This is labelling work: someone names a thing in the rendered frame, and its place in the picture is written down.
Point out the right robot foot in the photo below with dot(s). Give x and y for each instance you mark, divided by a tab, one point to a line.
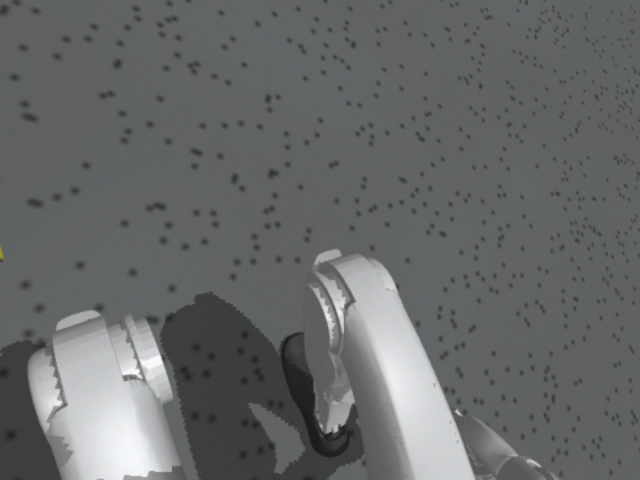
300	383

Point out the right robot hand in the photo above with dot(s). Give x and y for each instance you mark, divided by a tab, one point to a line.
483	446

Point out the right robot arm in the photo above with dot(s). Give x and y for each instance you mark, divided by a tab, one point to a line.
524	468

